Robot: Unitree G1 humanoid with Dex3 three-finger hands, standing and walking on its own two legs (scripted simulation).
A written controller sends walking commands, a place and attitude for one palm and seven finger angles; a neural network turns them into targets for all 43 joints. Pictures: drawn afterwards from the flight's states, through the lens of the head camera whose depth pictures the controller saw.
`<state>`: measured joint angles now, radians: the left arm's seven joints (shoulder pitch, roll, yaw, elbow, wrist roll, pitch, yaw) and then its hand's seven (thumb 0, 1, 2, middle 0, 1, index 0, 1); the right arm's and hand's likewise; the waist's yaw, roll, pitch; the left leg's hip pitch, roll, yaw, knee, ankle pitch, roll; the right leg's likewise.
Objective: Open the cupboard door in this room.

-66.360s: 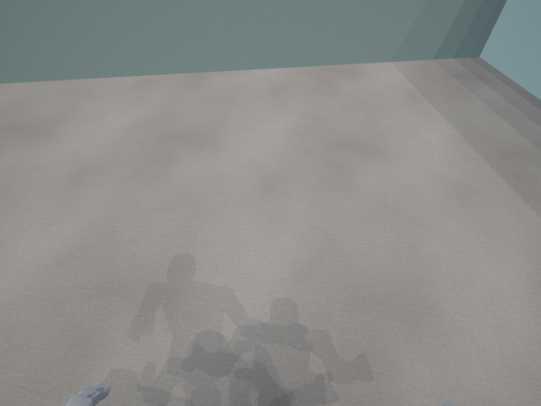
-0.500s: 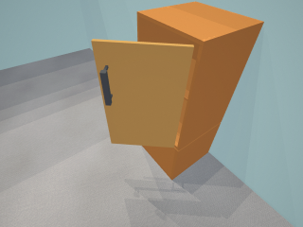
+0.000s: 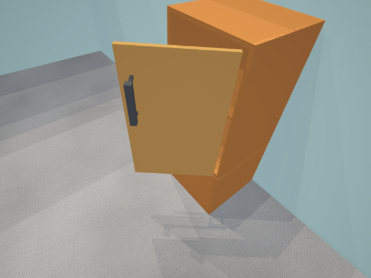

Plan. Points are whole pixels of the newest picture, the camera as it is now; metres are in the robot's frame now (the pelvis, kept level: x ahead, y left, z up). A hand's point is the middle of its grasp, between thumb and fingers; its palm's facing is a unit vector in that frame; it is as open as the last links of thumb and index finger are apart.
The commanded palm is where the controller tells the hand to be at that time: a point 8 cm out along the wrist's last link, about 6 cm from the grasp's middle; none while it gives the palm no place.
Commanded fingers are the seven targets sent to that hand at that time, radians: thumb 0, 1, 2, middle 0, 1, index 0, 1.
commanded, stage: shuffle to correct the standing spot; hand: left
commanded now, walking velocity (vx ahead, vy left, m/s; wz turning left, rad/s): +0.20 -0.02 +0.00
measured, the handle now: (132, 101) +0.61 +0.20 +0.04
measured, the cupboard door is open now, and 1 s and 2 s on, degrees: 49 49 49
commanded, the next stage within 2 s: come to a stop and stand still in 0.24 s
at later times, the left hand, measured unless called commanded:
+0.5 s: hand out of the picture +0.07 +0.15 -0.19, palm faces +0.09 -0.99 -0.11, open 7.4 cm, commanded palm none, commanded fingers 0.00 0.90 0.90 -0.20 -0.30 -0.20 -0.30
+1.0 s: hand out of the picture +0.06 +0.19 -0.17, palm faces +0.05 -0.97 -0.26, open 7.4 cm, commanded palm none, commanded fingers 0.00 0.90 0.90 -0.20 -0.30 -0.20 -0.30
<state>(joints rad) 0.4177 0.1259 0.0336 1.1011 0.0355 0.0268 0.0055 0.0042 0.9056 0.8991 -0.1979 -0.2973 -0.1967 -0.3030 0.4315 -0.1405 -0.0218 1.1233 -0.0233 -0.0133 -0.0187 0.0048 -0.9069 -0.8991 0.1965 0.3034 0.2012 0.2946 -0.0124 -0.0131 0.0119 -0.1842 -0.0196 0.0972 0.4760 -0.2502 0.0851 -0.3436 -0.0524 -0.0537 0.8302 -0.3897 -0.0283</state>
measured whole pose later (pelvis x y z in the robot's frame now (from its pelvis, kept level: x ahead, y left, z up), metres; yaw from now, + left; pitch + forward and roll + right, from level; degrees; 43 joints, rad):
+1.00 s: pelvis +0.03 +0.00 +0.00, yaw -2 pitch -2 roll +0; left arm 0.32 0.14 0.05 1.00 0.04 0.03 0.04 0.00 0.91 0.90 -0.19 -0.30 -0.19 -0.30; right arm 0.21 -0.18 -0.07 1.05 -0.03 0.07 -0.01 0.00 -0.91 -0.90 0.20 0.30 0.20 0.29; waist 0.01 0.05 0.02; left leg -0.47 0.03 0.06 0.81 -0.33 -0.01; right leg -0.19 -0.03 -0.07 0.52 -0.29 -0.02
